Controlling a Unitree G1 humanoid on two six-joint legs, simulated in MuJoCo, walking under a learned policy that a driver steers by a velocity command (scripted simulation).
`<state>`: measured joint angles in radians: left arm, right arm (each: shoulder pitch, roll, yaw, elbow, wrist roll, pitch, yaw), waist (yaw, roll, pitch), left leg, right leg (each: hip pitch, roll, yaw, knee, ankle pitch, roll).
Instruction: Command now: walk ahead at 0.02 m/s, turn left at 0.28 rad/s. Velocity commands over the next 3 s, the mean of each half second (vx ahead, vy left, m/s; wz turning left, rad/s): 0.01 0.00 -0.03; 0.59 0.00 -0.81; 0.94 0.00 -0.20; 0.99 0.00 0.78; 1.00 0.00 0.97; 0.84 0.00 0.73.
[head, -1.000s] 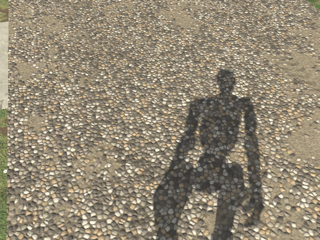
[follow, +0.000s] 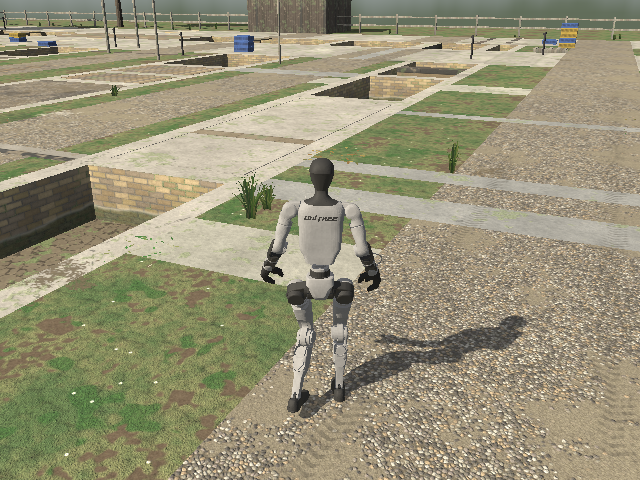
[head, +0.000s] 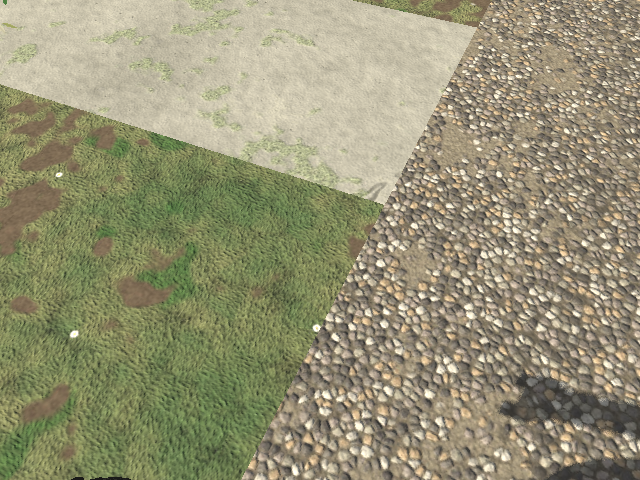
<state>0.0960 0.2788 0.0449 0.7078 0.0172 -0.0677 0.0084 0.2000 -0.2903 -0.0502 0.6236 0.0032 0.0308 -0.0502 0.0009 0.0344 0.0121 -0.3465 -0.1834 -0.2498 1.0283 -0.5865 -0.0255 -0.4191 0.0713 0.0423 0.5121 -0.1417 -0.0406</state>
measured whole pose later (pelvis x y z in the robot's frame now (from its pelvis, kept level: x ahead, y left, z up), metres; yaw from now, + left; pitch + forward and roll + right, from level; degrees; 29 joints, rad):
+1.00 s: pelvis +0.23 -0.13 +0.00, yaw -31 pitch +4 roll +1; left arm 0.55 0.28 0.05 0.78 0.00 -0.05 -0.02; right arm 0.03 -0.28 -0.01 0.61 -0.04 -0.03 0.06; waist 0.11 0.03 0.00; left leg -0.73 0.05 -0.02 0.75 -0.08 -0.05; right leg 0.08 0.08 0.19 0.25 -0.38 -0.10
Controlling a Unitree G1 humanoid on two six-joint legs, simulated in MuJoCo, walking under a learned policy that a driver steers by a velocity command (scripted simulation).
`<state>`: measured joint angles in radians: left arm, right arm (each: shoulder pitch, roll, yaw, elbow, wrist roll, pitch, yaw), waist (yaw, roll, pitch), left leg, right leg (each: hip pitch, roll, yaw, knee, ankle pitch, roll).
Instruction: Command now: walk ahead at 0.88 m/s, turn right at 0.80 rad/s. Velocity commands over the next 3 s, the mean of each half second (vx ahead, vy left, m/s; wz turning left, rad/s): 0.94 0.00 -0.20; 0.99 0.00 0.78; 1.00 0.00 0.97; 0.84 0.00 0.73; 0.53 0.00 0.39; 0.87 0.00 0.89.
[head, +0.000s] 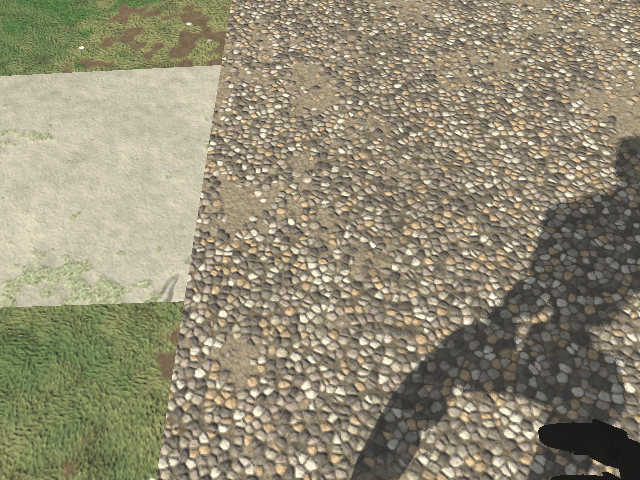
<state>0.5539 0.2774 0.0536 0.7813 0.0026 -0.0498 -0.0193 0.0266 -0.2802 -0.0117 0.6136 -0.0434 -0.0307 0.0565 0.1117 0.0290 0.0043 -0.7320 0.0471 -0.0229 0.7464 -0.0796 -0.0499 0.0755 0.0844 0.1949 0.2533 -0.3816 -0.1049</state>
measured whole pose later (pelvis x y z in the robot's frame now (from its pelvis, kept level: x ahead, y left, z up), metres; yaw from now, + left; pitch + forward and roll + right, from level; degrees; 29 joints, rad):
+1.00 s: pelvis +0.89 -0.01 -0.04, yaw +20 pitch +0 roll -2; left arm 0.49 0.26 0.03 0.92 0.04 -0.06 0.02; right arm 0.02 -0.30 -0.03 0.67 -0.02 -0.03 0.07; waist 0.02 0.03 0.04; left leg -0.55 -0.07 0.15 0.70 -0.19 0.21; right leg 0.17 -0.06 -0.29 0.75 -0.33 0.04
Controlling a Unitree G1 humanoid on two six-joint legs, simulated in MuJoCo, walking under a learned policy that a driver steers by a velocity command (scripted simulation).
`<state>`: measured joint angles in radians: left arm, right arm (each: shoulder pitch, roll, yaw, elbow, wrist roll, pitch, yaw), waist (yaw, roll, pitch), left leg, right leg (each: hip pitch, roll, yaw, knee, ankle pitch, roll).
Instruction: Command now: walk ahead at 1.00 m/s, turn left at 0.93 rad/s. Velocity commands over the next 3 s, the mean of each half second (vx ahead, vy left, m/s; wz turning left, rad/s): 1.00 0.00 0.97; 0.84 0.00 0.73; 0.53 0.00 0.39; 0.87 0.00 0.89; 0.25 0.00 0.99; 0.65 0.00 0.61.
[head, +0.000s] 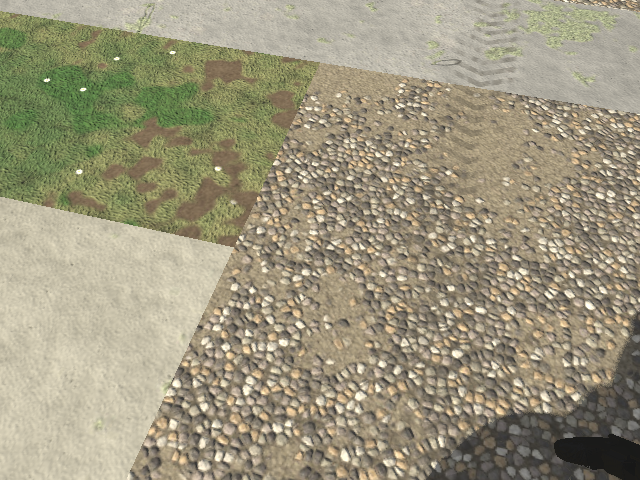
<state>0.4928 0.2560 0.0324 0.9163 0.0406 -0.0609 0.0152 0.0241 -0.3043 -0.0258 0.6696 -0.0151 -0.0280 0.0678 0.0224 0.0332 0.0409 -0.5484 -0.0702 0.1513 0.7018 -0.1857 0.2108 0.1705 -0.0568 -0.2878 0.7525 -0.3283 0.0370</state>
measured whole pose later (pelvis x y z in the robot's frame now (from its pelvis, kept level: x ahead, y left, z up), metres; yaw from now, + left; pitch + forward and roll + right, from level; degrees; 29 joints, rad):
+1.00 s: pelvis +0.78 +0.25 +0.03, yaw +51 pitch +1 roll +0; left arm 0.31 0.25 0.01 0.78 -0.03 -0.10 0.03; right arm 0.16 -0.27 -0.02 0.76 0.01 -0.05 0.04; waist 0.04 0.01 0.09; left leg -0.38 -0.15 0.06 0.55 -0.18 0.16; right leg -0.37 -0.07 0.04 1.35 -0.44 0.04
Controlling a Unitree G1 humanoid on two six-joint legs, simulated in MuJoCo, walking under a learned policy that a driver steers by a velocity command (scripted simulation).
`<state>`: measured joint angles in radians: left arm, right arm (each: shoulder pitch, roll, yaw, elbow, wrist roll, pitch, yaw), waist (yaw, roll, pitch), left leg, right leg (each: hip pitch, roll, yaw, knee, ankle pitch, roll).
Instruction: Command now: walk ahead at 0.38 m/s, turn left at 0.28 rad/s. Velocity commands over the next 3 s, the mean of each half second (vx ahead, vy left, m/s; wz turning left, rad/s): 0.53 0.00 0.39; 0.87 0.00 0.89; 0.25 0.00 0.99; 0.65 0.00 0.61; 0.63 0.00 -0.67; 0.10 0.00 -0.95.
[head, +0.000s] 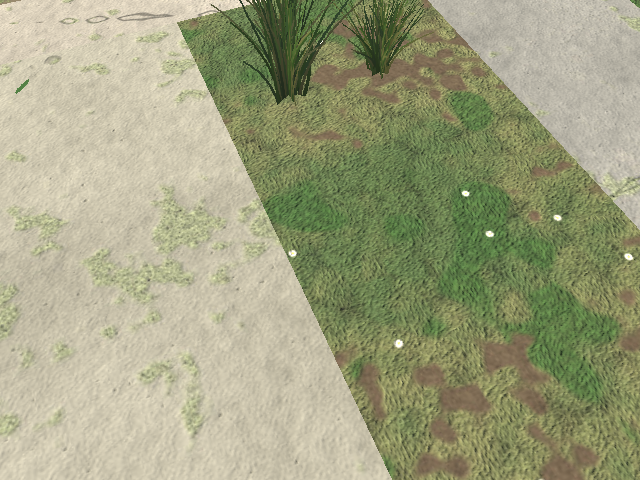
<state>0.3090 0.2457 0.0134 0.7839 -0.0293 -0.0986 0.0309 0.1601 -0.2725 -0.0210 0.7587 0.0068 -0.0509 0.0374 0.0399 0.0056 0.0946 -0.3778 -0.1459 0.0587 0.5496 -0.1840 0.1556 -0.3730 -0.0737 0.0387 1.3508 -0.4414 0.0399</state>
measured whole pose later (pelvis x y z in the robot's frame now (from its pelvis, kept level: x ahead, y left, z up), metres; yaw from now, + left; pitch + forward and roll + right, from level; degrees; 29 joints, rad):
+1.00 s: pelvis +0.66 +0.10 -0.01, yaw +39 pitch +0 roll +1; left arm 0.20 0.24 0.02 0.72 0.02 -0.08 0.01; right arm 0.28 -0.33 -0.08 0.79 -0.01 -0.01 0.01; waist 0.00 0.00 0.09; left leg -0.33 -0.21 0.05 0.59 -0.26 0.20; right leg -0.39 -0.08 0.06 1.41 -0.37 0.05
